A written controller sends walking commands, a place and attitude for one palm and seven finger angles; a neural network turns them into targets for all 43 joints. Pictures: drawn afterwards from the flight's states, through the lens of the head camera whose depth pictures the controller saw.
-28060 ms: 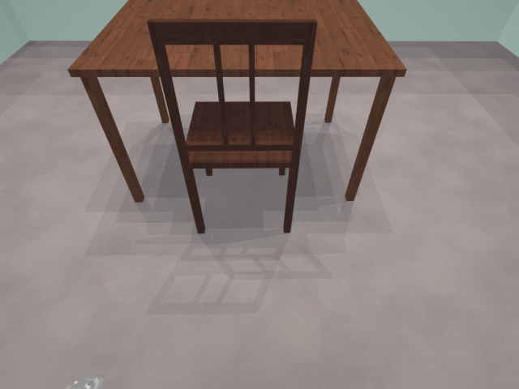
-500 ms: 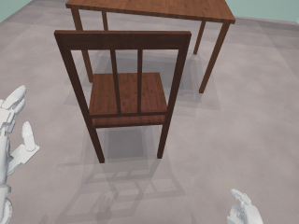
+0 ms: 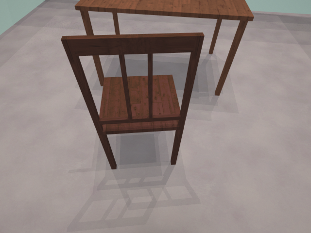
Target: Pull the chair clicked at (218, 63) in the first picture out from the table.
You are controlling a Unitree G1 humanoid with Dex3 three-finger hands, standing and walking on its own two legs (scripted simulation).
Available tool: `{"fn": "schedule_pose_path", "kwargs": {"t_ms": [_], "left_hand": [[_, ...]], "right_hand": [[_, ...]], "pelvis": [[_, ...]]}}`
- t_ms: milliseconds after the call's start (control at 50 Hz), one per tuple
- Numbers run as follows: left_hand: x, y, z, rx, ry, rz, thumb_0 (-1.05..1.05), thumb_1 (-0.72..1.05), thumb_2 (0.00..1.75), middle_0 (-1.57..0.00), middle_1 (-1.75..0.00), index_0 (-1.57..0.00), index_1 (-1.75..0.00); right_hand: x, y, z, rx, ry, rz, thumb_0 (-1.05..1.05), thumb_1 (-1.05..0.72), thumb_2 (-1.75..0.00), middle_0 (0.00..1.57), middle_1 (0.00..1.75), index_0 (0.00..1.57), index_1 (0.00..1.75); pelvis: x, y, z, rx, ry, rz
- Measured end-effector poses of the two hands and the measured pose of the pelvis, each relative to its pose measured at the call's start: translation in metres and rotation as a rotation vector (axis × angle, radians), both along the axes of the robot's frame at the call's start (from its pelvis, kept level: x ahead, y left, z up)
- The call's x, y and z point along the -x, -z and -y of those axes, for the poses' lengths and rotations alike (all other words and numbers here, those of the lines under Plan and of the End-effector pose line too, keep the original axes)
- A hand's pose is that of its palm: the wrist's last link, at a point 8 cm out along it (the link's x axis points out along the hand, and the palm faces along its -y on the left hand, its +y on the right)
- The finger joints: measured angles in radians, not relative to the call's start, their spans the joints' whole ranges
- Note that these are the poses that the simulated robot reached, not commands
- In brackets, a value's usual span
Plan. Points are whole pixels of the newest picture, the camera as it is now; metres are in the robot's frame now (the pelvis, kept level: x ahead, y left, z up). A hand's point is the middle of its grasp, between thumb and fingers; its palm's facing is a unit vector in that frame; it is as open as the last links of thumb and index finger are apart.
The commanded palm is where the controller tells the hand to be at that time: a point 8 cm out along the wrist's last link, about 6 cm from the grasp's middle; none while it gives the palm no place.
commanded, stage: let the arm hang, fingers relaxed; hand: left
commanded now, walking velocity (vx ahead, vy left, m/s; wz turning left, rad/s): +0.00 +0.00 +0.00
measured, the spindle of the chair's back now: (126, 91) +0.63 +0.16 -0.06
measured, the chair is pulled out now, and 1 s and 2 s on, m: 0.59 0.59 0.59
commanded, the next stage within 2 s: look to check the result in 0.56 s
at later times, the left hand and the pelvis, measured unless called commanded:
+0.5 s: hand out of the picture -0.01 +0.15 -0.17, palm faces +0.01 -0.99 -0.15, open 7.4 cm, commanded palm none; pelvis +0.00 +0.01 +0.00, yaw -1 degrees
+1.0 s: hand out of the picture +0.00 +0.15 -0.17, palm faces +0.01 -0.99 -0.16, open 7.4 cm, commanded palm none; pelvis +0.01 +0.00 +0.00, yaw -1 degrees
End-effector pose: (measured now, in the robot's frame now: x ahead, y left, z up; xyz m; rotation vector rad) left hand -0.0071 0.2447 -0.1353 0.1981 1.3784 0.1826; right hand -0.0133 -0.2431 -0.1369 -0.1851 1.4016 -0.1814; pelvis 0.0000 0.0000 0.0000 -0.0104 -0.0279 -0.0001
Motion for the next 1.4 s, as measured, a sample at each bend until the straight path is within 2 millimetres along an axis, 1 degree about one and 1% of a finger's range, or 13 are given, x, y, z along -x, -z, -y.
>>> {"fn": "schedule_pose_path", "kwargs": {"t_ms": [60,120,260,360,460,620,800,940,1040,1180,1400], "left_hand": [[0.009,-0.002,0.000,0.000,-0.002,-0.029,-0.01,0.93,0.90,-0.20,-0.30,-0.20,-0.30],[0.013,-0.002,0.004,0.008,-0.001,-0.038,0.00,0.92,0.90,-0.20,-0.30,-0.20,-0.30],[0.009,0.002,0.022,0.047,0.005,-0.025,0.00,0.91,0.90,-0.20,-0.30,-0.20,-0.30],[0.005,0.005,0.034,0.076,0.005,-0.016,0.00,0.91,0.90,-0.20,-0.30,-0.20,-0.30],[0.006,0.007,0.040,0.090,0.003,-0.030,0.01,0.91,0.90,-0.20,-0.30,-0.20,-0.30],[0.011,0.008,0.040,0.093,-0.010,-0.062,0.00,0.91,0.90,-0.20,-0.30,-0.20,-0.30],[0.008,0.007,0.038,0.083,-0.013,-0.068,0.00,0.91,0.90,-0.20,-0.30,-0.20,-0.30],[0.002,0.007,0.041,0.087,-0.009,-0.054,0.00,0.91,0.90,-0.20,-0.30,-0.20,-0.30],[-0.001,0.007,0.043,0.091,-0.011,-0.045,0.00,0.91,0.90,-0.20,-0.30,-0.20,-0.30],[-0.001,0.007,0.044,0.092,-0.014,-0.042,0.00,0.91,0.90,-0.20,-0.30,-0.20,-0.30],[0.004,0.006,0.045,0.089,-0.017,-0.063,0.00,0.91,0.90,-0.20,-0.30,-0.20,-0.30]], "right_hand": [[0.007,0.003,-0.008,-0.020,0.011,-0.012,0.01,-0.93,-0.90,0.20,0.30,0.20,0.30],[0.009,0.006,-0.019,-0.048,0.018,-0.012,0.01,-0.92,-0.90,0.20,0.30,0.20,0.30],[0.008,0.012,-0.043,-0.105,0.036,0.005,0.01,-0.91,-0.90,0.20,0.30,0.20,0.30],[0.012,0.012,-0.051,-0.115,0.049,-0.006,0.01,-0.92,-0.90,0.20,0.30,0.20,0.30],[0.019,0.011,-0.051,-0.110,0.066,-0.030,0.01,-0.92,-0.90,0.20,0.30,0.20,0.30],[0.027,0.008,-0.049,-0.093,0.077,-0.066,0.01,-0.91,-0.90,0.20,0.30,0.20,0.30],[0.018,0.008,-0.048,-0.093,0.076,-0.055,0.00,-0.91,-0.90,0.20,0.30,0.20,0.30],[0.007,0.009,-0.048,-0.097,0.070,-0.029,0.00,-0.91,-0.90,0.20,0.30,0.20,0.30],[0.002,0.009,-0.047,-0.097,0.065,-0.020,0.00,-0.91,-0.90,0.20,0.30,0.20,0.30],[0.002,0.009,-0.046,-0.095,0.063,-0.023,0.00,-0.91,-0.90,0.20,0.30,0.20,0.30],[0.008,0.008,-0.043,-0.091,0.067,-0.049,0.00,-0.91,-0.90,0.20,0.30,0.20,0.30]], "pelvis": [[-0.001,-0.002,-0.002,-0.002,0.004,0.003],[-0.001,-0.003,-0.004,-0.005,0.007,0.007],[-0.001,-0.003,-0.006,-0.008,0.015,0.011],[-0.002,-0.003,-0.007,-0.009,0.018,0.009],[-0.003,-0.002,-0.006,-0.010,0.020,0.004],[-0.007,-0.003,-0.006,-0.009,0.019,-0.002],[-0.012,-0.003,-0.004,-0.012,0.021,0.000],[-0.014,-0.003,-0.003,-0.011,0.020,0.004],[-0.015,-0.003,-0.003,-0.011,0.019,0.004],[-0.015,-0.004,-0.002,-0.012,0.017,0.005],[-0.016,-0.004,0.000,-0.013,0.016,0.003]]}}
